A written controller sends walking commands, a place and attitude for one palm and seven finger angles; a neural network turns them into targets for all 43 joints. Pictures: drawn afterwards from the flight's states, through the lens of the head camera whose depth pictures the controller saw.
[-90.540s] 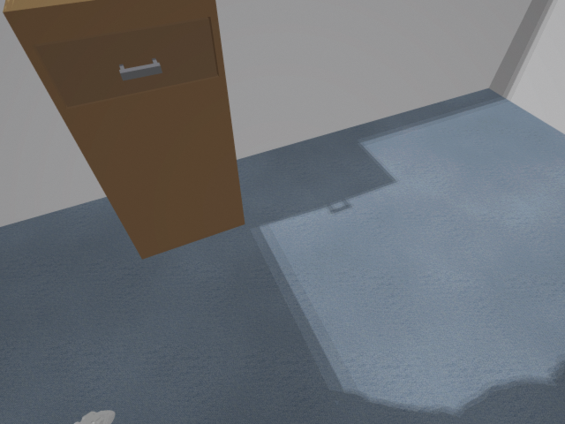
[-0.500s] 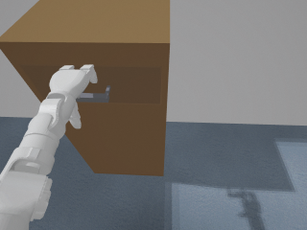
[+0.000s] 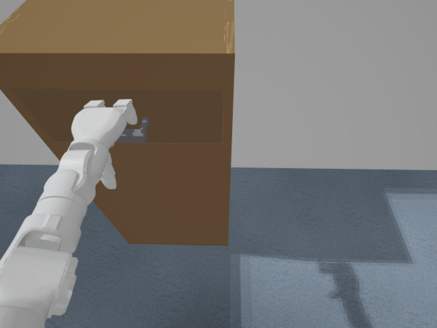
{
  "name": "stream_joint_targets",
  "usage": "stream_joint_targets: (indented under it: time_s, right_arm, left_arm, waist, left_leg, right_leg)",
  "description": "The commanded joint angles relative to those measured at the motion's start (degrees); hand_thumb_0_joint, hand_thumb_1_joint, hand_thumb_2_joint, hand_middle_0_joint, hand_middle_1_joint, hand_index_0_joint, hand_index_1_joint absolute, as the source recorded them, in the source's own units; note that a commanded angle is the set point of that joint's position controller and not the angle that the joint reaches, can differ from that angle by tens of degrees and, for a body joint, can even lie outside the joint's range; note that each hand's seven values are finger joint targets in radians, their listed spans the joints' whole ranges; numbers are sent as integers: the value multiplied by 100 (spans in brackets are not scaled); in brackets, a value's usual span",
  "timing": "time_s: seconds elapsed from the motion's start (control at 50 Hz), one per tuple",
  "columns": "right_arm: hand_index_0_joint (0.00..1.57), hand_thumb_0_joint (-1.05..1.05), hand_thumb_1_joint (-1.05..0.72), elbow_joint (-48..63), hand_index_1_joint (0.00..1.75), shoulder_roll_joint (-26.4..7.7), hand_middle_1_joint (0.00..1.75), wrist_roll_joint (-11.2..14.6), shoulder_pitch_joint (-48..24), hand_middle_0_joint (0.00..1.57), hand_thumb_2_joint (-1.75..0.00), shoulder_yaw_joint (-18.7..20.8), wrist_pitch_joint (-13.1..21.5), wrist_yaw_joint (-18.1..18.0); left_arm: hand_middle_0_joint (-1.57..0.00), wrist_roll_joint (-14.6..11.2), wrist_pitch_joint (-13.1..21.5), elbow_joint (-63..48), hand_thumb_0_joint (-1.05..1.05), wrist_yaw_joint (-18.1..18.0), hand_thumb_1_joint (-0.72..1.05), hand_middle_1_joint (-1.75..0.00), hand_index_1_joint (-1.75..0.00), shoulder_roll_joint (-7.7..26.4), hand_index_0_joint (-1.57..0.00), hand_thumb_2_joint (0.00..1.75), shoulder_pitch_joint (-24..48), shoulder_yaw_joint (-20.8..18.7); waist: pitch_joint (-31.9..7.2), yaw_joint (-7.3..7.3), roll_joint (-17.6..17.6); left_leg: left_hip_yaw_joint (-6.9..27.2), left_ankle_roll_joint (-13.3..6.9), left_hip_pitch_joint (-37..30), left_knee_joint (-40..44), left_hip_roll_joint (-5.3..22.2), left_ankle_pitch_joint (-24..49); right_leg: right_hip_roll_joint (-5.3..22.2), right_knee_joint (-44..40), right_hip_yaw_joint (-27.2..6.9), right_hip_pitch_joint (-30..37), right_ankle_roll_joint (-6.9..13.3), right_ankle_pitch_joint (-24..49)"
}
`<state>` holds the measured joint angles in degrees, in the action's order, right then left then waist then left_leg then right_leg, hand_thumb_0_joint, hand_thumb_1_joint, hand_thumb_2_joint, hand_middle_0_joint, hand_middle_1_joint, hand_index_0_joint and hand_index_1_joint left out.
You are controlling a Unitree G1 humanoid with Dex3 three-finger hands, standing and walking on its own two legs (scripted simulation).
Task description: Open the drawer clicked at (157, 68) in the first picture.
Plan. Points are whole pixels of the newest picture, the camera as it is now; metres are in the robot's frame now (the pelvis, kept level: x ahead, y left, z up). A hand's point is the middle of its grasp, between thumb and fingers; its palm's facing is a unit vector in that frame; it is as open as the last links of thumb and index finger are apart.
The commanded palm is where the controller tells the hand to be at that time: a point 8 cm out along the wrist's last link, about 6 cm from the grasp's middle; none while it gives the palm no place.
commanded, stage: lower the fingers behind the handle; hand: left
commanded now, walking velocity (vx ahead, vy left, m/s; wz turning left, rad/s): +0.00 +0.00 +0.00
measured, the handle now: (123, 128) +0.51 +0.20 +0.06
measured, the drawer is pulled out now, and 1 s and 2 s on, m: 0.00 0.00 0.00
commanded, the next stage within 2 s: lift the fingers back up to retry in 0.94 s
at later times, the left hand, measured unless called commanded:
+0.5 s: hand (113, 143) +0.46 +0.21 +0.07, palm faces -0.01 +0.00 -1.00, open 13.8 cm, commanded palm +0.43 +0.22 +0.09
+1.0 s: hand (113, 143) +0.46 +0.21 +0.07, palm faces +0.00 +0.00 -1.00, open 13.8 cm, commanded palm +0.44 +0.22 +0.09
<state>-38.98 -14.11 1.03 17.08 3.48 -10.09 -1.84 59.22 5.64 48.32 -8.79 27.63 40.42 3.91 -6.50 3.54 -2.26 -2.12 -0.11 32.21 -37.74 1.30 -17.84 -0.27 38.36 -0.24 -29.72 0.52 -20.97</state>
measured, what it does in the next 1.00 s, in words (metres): stands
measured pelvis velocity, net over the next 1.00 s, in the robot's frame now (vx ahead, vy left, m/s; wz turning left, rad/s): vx -0.03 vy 0.01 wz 0.00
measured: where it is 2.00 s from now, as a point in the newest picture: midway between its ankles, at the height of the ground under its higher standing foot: outside the picture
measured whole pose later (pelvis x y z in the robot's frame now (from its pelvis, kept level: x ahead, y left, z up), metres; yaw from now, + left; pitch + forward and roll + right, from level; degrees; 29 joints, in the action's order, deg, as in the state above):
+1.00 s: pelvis -0.03 +0.01 -0.01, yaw +0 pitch +15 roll +0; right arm -38.1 -14.4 1.6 20.4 2.3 -8.9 -2.2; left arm 60.8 2.5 55.5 -11.5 27.9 49.3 6.9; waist -7.6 4.9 -1.7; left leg -2.0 -0.8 41.2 -44.4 1.4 -18.4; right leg -0.3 44.4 -0.2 -38.3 0.0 -21.3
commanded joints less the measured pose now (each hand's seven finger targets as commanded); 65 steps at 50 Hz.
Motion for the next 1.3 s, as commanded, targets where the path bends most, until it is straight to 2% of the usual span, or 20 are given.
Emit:
stream_joint_targets:
  time_s: [0.0, 0.02, 0.06, 0.16, 0.2, 0.32, 0.4, 0.54, 0.58, 0.64, 0.68, 0.76, 0.8, 0.88, 0.96, 1.02, 1.1, 1.18, 1.22, 1.28]
  right_arm:
    - [20, 0, -90, 482, 30, -863, 30, -23, 288, 20, -90, 324, 134, -85]
    - [20, 0, -90, 489, 30, -857, 30, -24, 304, 20, -90, 331, 138, -76]
    - [20, 0, -90, 447, 30, -895, 30, -19, 356, 20, -90, 315, 122, -78]
    - [20, 0, -90, 456, 30, -886, 30, -36, 398, 20, -90, 333, 98, -43]
    - [20, 0, -90, 475, 30, -899, 30, -10, 387, 20, -90, 295, 79, -49]
    - [20, 0, -90, 526, 30, -898, 30, 4, 451, 20, -90, 276, 68, -67]
    - [20, 0, -90, 520, 30, -930, 30, 19, 518, 20, -90, 250, 78, -80]
    - [20, 0, -90, 555, 30, -928, 30, 4, 652, 20, -90, 266, 115, -84]
    - [20, 0, -90, 566, 30, -910, 30, 5, 652, 20, -90, 255, 120, -84]
    - [20, 0, -90, 550, 30, -933, 30, 11, 671, 20, -90, 247, 129, -103]
    - [20, 0, -90, 572, 30, -904, 30, 16, 695, 20, -90, 239, 154, -104]
    - [20, 0, -90, 558, 30, -924, 30, 19, 717, 20, -90, 231, 171, -111]
    - [20, 0, -90, 564, 30, -907, 30, 25, 718, 20, -90, 222, 191, -115]
    - [20, 0, -90, 526, 30, -941, 30, 26, 794, 20, -90, 214, 226, -125]
    - [20, 0, -90, 543, 30, -932, 30, 30, 808, 20, -90, 208, 234, -124]
    - [20, 0, -90, 556, 30, -924, 30, 45, 791, 20, -90, 193, 242, -127]
    - [20, 0, -90, 572, 30, -928, 30, 45, 780, 20, -90, 189, 271, -178]
    - [20, 0, -90, 593, 30, -890, 30, 48, 730, 20, -90, 197, 292, -180]
    - [20, 0, -90, 585, 30, -904, 30, 49, 713, 20, -90, 193, 309, -199]
    - [20, 0, -90, 593, 30, -887, 30, 31, 678, 20, -90, 232, 323, -188]
  left_arm:
    - [-30, -10, 72, -909, 0, -258, -50, -120, -120, 1261, -30, 30, 2362, -371]
    - [-30, -29, 43, -835, 0, -258, -50, -120, -120, 1148, -30, 30, 2265, -307]
    - [-30, 11, 48, -736, 0, -272, -50, -120, -120, 1378, -30, 30, 2406, -431]
    - [-30, 35, -42, -616, 0, -295, -50, -120, -120, 1168, -30, 30, 2247, -309]
    - [-30, 35, -128, -287, 0, -274, -50, -120, -120, 1119, -30, 30, 2083, -248]
    - [-30, 95, -199, 22, 0, -233, -50, -120, -120, 1071, -30, 30, 1951, -181]
    - [-30, 116, -264, 251, 0, -199, -50, -120, -120, 950, -30, 30, 2160, 6]
    - [-30, 71, -274, 362, 0, -140, -50, -120, -120, 791, -30, 30, 2074, 64]
    - [-30, 74, -282, 300, 0, -137, -50, -120, -120, 762, -30, 30, 2145, 125]
    - [-30, 87, -276, 275, 0, -149, -50, -120, -120, 984, -30, 30, 2324, -7]
    - [-30, 82, -288, 323, 0, -151, -50, -120, -120, 793, -30, 30, 2255, 126]
    - [-30, 89, -297, 341, 0, -167, -50, -120, -120, 992, -30, 30, 2402, 8]
    - [-30, 79, -322, 396, 0, -171, -50, -120, -120, 840, -30, 30, 2356, 117]
    - [-30, 103, -358, 427, 0, -188, -50, -120, -120, 1087, -30, 30, 2532, -39]
    - [-30, 101, -389, 496, 0, -156, -50, -120, -120, 957, -30, 30, 2501, 73]
    - [-30, 113, -437, 605, 0, -130, -50, -120, -120, 772, -30, 30, 2564, 255]
    - [-30, 91, -431, 271, 0, -138, -50, -120, -120, 1309, -30, 30, 3044, -102]
    - [-30, 12, -365, 19, 0, -112, -50, -120, -120, 1172, -30, 30, 3109, -51]
    - [-30, 14, -314, -157, 0, -129, -50, -120, -120, 1424, -30, 30, 3260, -229]
    - [-30, 7, -182, -583, 0, -133, -50, -120, -120, 1420, -30, 30, 3335, -270]
  waist:
    - [-1822, 46, 197]
    - [-1807, 36, 174]
    - [-1816, 61, 323]
    - [-1932, 45, 269]
    - [-1607, 71, 423]
    - [-1481, 69, 399]
    - [-1213, 207, 443]
    - [-1377, 203, 605]
    - [-1419, 202, 446]
    - [-1364, 241, 515]
    - [-1376, 227, 487]
    - [-1405, 254, 529]
    - [-1270, 257, 473]
    - [-1392, 263, 500]
    - [-1434, 275, 482]
    - [-1156, 351, 423]
    - [-1648, 306, 334]
    - [-1710, 279, 193]
    - [-1786, 233, 192]
    - [-2057, 181, 8]
  left_leg:
    - [-49, -261, -1345, 55, -240, 1949]
    - [-69, -258, -1345, 48, -244, 1919]
    - [-51, -259, -1190, 42, -238, 1794]
    - [-88, -254, -1188, -36, -239, 1931]
    - [-84, -247, -964, 8, -240, 1642]
    - [-104, -246, -811, -30, -239, 1415]
    - [-80, -247, -663, -50, -213, 1067]
    - [-78, -263, -561, -184, -209, 1014]
    - [-86, -261, -564, -200, -212, 940]
    - [-64, -272, -480, -199, -201, 779]
    - [-53, -267, -478, -192, -203, 726]
    - [-38, -282, -409, -207, -196, 619]
    - [-51, -277, -364, -198, -202, 555]
    - [-20, -283, -329, -219, -193, 542]
    - [-24, -282, -361, -226, -192, 531]
    - [-10, -265, -293, -218, -184, 351]
    - [-8, -293, -458, -191, -185, 434]
    - [10, -284, -693, -121, -187, 580]
    - [40, -285, -737, -75, -183, 628]
    - [54, -275, -1072, -53, -184, 1007]
  right_leg:
    - [-218, -415, 84, 417, 128, 2140]
    - [-215, -434, 84, 383, 129, 2093]
    - [-201, -409, 60, 416, 119, 2040]
    - [-205, -353, 61, 385, 125, 2177]
    - [-203, -381, 91, 290, 121, 1950]
    - [-204, -365, 87, 103, 136, 1675]
    - [-203, -377, 102, -238, 124, 1295]
    - [-216, -294, 103, -310, 123, 1245]
    - [-214, -270, 92, -364, 118, 1170]
    - [-215, -294, 89, -412, 113, 979]
    - [-225, -268, 110, -471, 116, 903]
    - [-228, -259, 86, -486, 105, 798]
    - [-227, -282, 98, -565, 107, 731]
    - [-235, -231, 99, -574, 104, 694]
    - [-244, -231, 106, -605, 102, 675]
    - [-249, -243, 136, -860, 104, 474]
    - [-225, -239, 79, -527, 85, 576]
    - [-244, -307, 95, -431, 91, 679]
    - [-244, -317, 92, -317, 96, 712]
    - [-256, -322, 105, -164, 117, 996]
